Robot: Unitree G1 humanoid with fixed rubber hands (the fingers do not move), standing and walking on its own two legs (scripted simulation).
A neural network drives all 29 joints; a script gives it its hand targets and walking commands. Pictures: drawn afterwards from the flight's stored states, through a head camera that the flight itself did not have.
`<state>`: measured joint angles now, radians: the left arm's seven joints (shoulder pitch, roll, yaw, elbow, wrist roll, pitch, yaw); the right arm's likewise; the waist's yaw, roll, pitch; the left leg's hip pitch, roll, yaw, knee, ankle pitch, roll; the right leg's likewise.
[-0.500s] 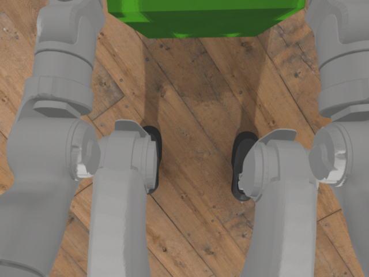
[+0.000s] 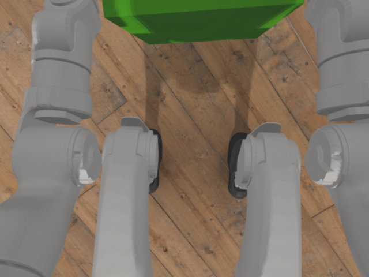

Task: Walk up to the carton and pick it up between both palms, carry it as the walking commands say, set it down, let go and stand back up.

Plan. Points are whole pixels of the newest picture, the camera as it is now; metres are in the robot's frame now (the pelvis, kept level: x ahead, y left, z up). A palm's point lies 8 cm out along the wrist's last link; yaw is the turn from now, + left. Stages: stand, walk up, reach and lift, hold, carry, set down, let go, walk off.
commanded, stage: reach and lift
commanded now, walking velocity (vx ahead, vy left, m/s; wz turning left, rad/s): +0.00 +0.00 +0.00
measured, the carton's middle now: out of the picture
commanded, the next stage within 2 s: none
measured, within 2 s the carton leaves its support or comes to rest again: neither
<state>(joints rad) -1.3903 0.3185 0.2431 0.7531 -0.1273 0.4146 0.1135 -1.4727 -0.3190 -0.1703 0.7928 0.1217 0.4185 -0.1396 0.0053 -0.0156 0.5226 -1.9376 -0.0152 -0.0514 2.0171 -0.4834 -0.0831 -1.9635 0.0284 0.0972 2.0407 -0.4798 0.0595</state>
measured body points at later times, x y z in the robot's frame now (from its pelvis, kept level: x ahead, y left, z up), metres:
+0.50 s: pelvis -0.01 +0.00 +0.06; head +0.32 -0.01 +0.36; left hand +0.55 +0.18 -0.02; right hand +0.57 -0.16 -0.01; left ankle +0.16 +0.15 -0.38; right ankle +0.16 -0.14 -0.38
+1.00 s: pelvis -0.01 +0.00 +0.11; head +0.29 -0.01 +0.43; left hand +0.53 +0.18 +0.05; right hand +0.55 -0.16 +0.06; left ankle +0.16 +0.15 -0.38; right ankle +0.16 -0.14 -0.38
